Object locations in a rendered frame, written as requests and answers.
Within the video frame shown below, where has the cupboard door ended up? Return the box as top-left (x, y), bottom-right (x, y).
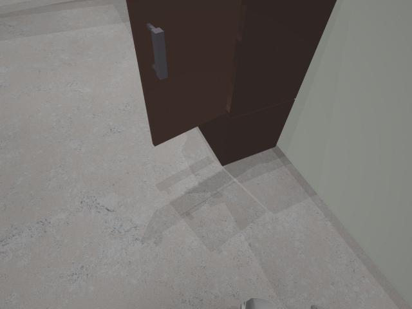
top-left (126, 0), bottom-right (242, 146)

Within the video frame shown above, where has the handle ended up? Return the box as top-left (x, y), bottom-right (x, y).
top-left (147, 23), bottom-right (168, 80)

